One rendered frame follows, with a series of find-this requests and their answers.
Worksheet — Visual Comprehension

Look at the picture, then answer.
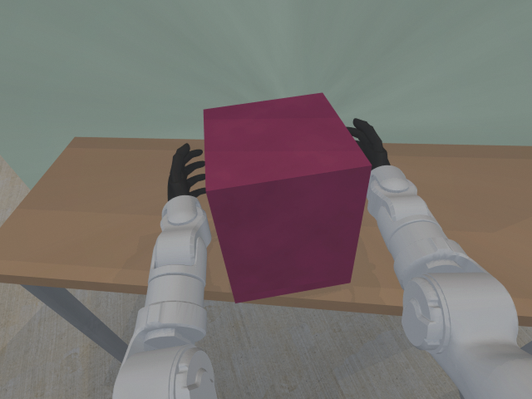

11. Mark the robot left upper arm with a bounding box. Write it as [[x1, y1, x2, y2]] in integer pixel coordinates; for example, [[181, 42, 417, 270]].
[[113, 344, 217, 399]]

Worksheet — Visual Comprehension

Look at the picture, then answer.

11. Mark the robot right upper arm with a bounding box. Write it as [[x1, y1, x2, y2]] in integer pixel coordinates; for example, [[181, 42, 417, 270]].
[[401, 273, 532, 399]]

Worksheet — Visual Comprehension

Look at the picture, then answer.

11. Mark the robot right forearm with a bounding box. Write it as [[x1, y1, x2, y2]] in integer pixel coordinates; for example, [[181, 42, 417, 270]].
[[367, 165, 519, 338]]

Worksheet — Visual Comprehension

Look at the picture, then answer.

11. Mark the left robot hand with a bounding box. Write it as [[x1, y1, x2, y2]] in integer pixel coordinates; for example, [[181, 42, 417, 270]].
[[168, 143, 206, 201]]

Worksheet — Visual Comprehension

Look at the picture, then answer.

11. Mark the right robot hand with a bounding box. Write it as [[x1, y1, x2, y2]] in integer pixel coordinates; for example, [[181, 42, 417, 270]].
[[347, 118, 390, 170]]

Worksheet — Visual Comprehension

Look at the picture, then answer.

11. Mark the robot left forearm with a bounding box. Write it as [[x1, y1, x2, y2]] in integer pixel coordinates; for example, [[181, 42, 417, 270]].
[[112, 195, 211, 399]]

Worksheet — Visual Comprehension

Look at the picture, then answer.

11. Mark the carton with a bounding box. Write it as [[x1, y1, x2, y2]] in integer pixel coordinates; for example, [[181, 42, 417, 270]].
[[204, 93, 372, 303]]

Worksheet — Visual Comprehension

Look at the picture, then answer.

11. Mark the table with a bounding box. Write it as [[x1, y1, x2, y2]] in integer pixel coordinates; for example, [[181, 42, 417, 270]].
[[0, 137, 532, 399]]

